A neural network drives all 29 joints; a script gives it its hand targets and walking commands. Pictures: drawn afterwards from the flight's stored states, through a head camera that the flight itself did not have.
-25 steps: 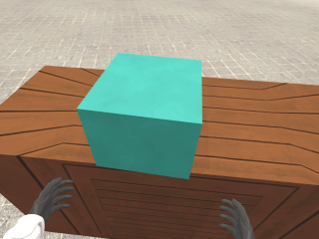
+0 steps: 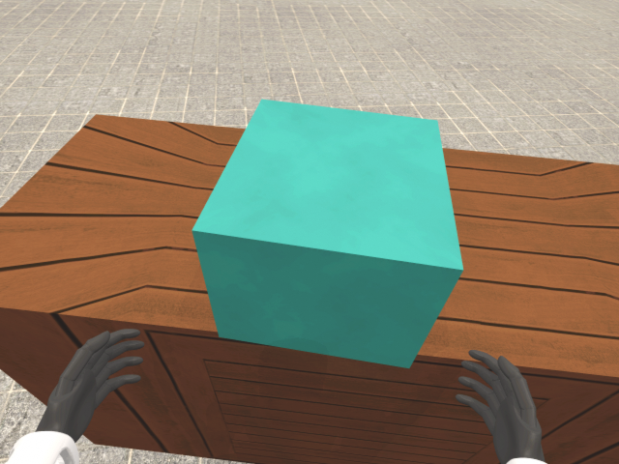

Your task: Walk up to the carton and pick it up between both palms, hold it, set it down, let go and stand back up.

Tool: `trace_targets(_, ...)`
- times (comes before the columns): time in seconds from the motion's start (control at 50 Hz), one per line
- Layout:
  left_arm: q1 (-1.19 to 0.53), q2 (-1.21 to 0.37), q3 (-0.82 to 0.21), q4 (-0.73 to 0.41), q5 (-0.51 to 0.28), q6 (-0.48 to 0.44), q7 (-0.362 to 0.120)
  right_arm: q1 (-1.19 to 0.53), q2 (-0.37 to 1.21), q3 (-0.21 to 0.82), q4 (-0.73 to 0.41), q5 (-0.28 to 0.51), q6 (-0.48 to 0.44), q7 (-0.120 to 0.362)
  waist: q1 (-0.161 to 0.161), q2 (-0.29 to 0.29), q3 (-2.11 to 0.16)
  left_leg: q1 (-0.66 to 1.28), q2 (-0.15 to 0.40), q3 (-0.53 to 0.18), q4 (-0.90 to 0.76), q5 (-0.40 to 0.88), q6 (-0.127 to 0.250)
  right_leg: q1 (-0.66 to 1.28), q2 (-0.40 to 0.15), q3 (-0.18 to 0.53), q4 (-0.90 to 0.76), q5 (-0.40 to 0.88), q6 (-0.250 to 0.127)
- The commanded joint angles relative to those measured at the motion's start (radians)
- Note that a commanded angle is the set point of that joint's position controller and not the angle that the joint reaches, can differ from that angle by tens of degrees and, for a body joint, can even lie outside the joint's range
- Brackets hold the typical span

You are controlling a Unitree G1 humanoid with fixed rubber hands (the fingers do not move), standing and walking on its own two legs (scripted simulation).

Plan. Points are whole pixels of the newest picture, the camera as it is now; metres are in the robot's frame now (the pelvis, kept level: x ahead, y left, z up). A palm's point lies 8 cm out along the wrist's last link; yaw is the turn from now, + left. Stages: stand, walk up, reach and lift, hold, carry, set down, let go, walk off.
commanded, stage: reach and lift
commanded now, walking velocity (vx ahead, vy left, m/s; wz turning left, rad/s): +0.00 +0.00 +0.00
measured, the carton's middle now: (331, 225) +0.42 -0.01 +0.09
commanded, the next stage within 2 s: none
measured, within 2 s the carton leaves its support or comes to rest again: neither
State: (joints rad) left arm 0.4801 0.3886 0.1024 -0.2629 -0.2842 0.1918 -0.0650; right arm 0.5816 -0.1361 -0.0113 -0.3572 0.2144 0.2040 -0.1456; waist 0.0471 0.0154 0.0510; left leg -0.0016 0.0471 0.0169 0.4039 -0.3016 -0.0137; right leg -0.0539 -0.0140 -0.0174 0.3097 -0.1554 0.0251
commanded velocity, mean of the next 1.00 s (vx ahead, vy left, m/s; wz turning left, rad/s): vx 0.00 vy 0.00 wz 0.00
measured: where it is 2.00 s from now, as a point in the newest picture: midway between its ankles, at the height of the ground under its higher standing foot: outside the picture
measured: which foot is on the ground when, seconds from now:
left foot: down 0.00-1.00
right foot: down 0.00-1.00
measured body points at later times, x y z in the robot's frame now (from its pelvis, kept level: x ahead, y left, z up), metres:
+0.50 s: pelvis -0.01 +0.01 +0.00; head +0.00 +0.01 +0.45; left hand +0.24 +0.25 +0.11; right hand +0.22 -0.22 +0.10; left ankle -0.04 +0.12 -0.74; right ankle +0.02 -0.15 -0.74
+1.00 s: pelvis -0.03 -0.02 +0.00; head -0.02 -0.01 +0.45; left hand +0.31 +0.24 +0.16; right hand +0.29 -0.23 +0.15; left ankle -0.04 +0.12 -0.74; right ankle +0.02 -0.15 -0.74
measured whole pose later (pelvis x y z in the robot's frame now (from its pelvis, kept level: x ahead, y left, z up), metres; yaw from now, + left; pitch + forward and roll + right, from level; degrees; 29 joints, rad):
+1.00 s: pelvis -0.03 -0.02 +0.00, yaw -1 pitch -3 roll +0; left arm -0.31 0.46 0.24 -0.07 -0.33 0.70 -0.08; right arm -0.20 -0.29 -0.09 -0.18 0.38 0.56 -0.20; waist 0.00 -0.01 0.06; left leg -0.07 0.04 0.03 0.35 -0.22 -0.03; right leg -0.16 -0.02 0.00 0.32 -0.11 0.01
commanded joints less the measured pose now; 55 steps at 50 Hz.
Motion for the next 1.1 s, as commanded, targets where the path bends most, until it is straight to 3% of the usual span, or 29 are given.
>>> trace_targets(0.0, -0.051, 0.139, 0.08, -0.239, -0.015, -0.026, 0.024, 0.011, -0.125, -0.068, -0.217, 0.022, -0.041, 0.013, -0.017, 0.081, 0.029, -0.208, -0.014, -0.005, -0.114, 0.479, -0.06, 0.164, 0.055, 0.049, -0.04, 0.163, -0.096)
trace_targets(0.1, -0.084, 0.132, 0.104, -0.267, -0.012, 0.019, 0.031, -0.03, -0.163, -0.074, -0.249, 0.053, -0.017, 0.017, -0.002, 0.074, 0.032, -0.166, -0.022, -0.003, -0.109, 0.523, -0.07, 0.158, 0.053, 0.06, -0.063, 0.154, -0.104)
trace_targets(0.24, -0.226, 0.135, 0.122, -0.291, -0.033, 0.101, 0.039, -0.158, -0.219, -0.118, -0.277, 0.078, 0.038, 0.025, -0.004, 0.083, -0.031, -0.162, -0.022, 0.008, -0.118, 0.491, -0.075, 0.165, 0.052, 0.069, -0.062, 0.14, -0.11)
trace_targets(0.34, -0.355, 0.148, 0.137, -0.282, -0.042, 0.163, 0.042, -0.279, -0.256, -0.14, -0.253, 0.103, 0.085, 0.027, -0.008, 0.089, -0.09, -0.16, -0.023, 0.013, -0.117, 0.487, -0.076, 0.175, 0.051, 0.073, -0.051, 0.153, -0.111)
trace_targets(0.46, -0.489, 0.166, 0.176, -0.251, -0.038, 0.259, 0.022, -0.425, -0.29, -0.144, -0.209, 0.13, 0.16, 0.011, -0.013, 0.056, -0.117, -0.136, -0.036, 0.027, -0.117, 0.485, -0.073, 0.181, 0.045, 0.076, -0.056, 0.162, -0.103)
trace_targets(0.74, -0.868, 0.247, 0.215, -0.091, -0.056, 0.406, -0.009, -0.821, -0.308, -0.144, -0.11, 0.149, 0.272, -0.036, -0.031, -0.007, -0.227, -0.183, -0.052, 0.049, -0.123, 0.36, -0.036, 0.21, 0.035, 0.064, -0.023, 0.145, -0.072)
trace_targets(0.88, -1.063, 0.296, 0.222, 0.022, -0.05, 0.458, -0.011, -1.02, -0.295, -0.132, -0.008, 0.16, 0.313, -0.05, -0.04, -0.004, -0.275, -0.244, -0.056, 0.054, -0.141, 0.262, -0.011, 0.22, 0.025, 0.059, -0.003, 0.1, -0.062)
trace_targets(1.08, -1.319, 0.359, 0.205, 0.164, -0.041, 0.494, -0.011, -1.277, -0.313, -0.134, 0.153, 0.177, 0.334, -0.055, -0.077, 0.031, -0.379, -0.27, -0.062, 0.047, -0.123, 0.264, -0.005, 0.247, 0.023, 0.039, 0.03, 0.143, -0.054)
